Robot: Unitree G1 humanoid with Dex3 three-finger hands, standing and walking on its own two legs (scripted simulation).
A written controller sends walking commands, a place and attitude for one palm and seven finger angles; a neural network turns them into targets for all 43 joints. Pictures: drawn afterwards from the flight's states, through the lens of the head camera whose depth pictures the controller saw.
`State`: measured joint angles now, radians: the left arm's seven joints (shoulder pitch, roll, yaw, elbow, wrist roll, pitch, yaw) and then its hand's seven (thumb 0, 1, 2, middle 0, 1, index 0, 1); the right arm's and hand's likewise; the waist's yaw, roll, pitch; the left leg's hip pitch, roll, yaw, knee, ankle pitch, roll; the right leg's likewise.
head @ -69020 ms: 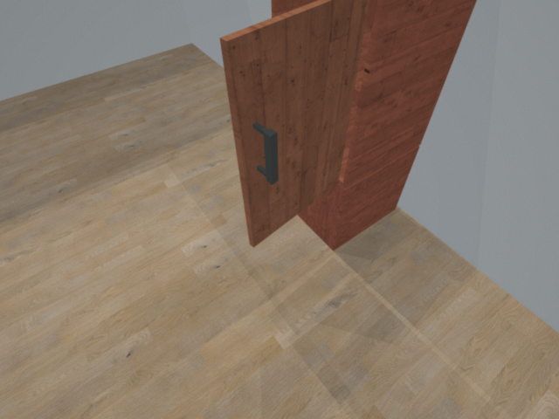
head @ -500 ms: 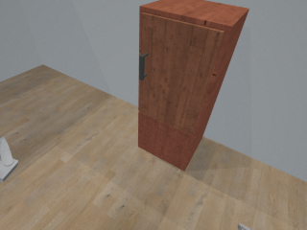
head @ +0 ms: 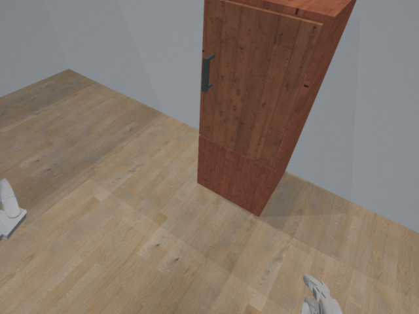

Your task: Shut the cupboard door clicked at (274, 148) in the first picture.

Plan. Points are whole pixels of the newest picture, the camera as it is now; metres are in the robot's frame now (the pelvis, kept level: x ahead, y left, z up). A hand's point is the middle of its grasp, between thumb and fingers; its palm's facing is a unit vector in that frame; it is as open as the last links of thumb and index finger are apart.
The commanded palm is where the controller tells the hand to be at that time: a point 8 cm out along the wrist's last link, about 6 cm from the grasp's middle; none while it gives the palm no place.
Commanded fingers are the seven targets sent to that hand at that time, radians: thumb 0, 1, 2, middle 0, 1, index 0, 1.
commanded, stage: stop stepping back and stand still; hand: left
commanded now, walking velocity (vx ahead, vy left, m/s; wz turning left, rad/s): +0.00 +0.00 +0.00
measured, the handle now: (208, 73) +0.94 +0.06 +0.01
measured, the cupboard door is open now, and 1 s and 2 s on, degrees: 0 0 0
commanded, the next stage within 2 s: let the arm hang, fingers relaxed in 0.04 s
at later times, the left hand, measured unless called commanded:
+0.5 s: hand out of the picture +0.04 +0.17 -0.18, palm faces +0.01 -0.99 -0.15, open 7.0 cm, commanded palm none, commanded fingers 0.00 0.90 0.90 -0.20 -0.30 -0.20 -0.30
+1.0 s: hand out of the picture +0.01 +0.22 -0.16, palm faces +0.01 -0.96 -0.27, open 7.3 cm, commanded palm none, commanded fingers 0.00 0.90 0.90 -0.20 -0.30 -0.20 -0.30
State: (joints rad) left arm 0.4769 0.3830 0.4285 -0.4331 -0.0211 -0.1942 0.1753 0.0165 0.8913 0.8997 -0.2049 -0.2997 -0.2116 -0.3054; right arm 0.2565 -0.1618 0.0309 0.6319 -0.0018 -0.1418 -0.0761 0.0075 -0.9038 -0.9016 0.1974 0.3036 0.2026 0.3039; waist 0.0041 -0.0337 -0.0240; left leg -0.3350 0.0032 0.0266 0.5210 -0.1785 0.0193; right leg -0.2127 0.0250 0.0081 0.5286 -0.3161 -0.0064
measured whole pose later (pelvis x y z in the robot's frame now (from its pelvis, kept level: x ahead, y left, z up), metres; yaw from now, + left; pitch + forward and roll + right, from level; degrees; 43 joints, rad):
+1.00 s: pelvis +0.01 +0.01 +0.01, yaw +0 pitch -2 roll +0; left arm 0.29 0.24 0.01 1.12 0.01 0.00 0.01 0.00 0.91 0.90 -0.20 -0.30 -0.20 -0.30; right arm 0.24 -0.22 -0.01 1.10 -0.02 0.01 -0.01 0.00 -0.91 -0.90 0.20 0.30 0.20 0.30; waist 0.00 0.02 0.01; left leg -0.23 -0.01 0.03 0.41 -0.14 0.02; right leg -0.12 0.02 0.02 0.42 -0.26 -0.01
